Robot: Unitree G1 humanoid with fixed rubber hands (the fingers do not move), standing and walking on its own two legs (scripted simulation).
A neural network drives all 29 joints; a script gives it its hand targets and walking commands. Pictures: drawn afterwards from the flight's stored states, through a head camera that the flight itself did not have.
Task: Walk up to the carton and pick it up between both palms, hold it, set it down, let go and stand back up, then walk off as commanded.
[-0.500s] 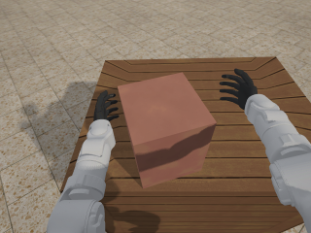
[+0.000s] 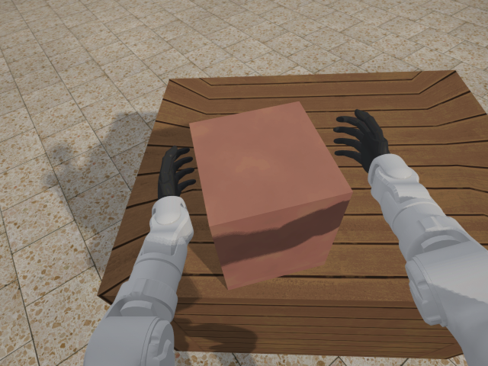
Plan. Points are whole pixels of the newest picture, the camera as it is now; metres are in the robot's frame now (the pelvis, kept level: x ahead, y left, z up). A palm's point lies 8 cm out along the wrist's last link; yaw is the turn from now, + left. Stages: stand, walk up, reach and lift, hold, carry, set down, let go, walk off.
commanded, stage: reach and lift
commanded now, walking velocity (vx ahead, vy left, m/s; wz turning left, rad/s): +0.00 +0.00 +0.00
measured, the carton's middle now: (262, 199) +0.42 +0.05 +0.01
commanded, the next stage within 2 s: none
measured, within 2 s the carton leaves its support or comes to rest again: leaves its support in 1.86 s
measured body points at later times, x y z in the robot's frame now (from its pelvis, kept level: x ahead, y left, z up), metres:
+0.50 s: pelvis +0.01 +0.00 +0.00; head +0.07 -0.01 +0.45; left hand +0.39 +0.19 +0.07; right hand +0.48 -0.10 +0.08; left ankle +0.00 +0.14 -0.74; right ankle +0.01 -0.11 -0.74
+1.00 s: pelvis +0.01 +0.00 +0.00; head +0.06 -0.02 +0.45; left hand +0.39 +0.19 +0.07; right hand +0.48 -0.09 +0.08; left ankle +0.00 +0.14 -0.74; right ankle +0.01 -0.11 -0.74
